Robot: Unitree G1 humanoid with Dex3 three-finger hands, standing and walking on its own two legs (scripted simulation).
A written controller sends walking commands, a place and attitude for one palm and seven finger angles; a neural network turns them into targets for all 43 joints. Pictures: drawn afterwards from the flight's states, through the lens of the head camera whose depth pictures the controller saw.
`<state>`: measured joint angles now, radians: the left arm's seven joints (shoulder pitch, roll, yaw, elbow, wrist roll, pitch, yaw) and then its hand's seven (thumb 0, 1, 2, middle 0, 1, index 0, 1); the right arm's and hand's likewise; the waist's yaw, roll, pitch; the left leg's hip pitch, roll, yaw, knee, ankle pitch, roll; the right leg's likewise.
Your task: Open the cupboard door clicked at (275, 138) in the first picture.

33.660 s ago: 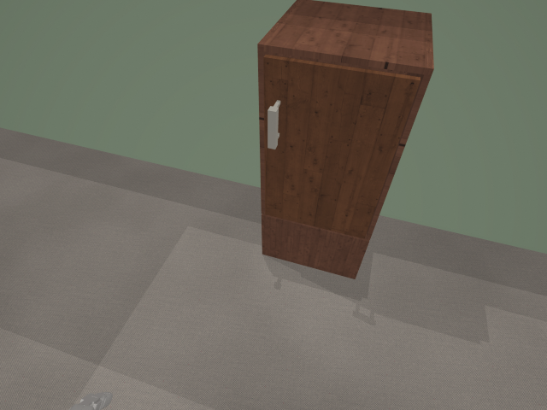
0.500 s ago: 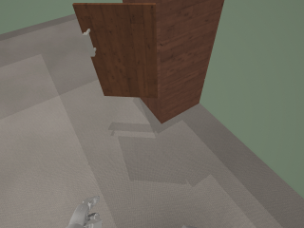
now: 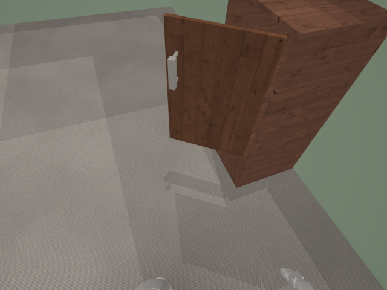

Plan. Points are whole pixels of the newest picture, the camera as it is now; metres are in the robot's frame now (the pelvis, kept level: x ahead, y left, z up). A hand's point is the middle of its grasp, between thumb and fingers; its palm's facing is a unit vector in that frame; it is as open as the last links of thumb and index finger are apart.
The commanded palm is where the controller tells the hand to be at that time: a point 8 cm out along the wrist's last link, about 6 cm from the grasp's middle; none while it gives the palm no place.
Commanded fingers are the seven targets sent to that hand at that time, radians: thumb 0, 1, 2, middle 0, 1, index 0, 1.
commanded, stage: take the last steps up to it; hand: left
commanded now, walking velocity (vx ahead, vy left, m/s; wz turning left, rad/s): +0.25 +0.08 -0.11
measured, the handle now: (174, 70) +0.78 +0.18 -0.02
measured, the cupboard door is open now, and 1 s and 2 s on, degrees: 52 52 52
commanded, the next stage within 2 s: come to a stop and stand still in 0.30 s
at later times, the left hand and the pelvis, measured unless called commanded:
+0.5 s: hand (132, 218) +0.28 +0.20 -0.14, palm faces -0.11 -0.98 -0.18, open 7.4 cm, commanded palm none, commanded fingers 0.00 0.90 0.90 -0.20 -0.30 -0.20 -0.30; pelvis +0.14 +0.04 +0.02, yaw -4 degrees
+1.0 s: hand (83, 257) +0.18 +0.29 -0.17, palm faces -0.06 -0.97 -0.25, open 7.3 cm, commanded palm none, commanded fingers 0.00 0.90 0.90 -0.20 -0.30 -0.20 -0.30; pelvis +0.15 +0.09 +0.00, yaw -5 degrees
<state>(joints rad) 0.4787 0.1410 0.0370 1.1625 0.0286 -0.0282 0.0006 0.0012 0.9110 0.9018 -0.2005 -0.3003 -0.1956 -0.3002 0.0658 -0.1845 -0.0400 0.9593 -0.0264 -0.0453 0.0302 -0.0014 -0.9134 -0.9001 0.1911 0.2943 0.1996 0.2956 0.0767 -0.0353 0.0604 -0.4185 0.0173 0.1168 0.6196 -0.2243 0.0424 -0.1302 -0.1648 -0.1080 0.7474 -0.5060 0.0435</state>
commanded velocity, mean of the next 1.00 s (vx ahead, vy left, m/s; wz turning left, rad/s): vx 0.00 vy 0.02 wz -0.04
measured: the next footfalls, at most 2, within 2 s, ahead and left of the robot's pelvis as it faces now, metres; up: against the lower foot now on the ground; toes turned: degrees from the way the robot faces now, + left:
right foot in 0.52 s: +0.18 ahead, -0.04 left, +0.00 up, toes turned -8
left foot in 0.78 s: +0.20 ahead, +0.17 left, +0.00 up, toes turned -1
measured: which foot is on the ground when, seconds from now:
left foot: down 0.00-0.54, up 0.56-0.76, down 0.78-1.00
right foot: up 0.00-0.50, down 0.52-1.00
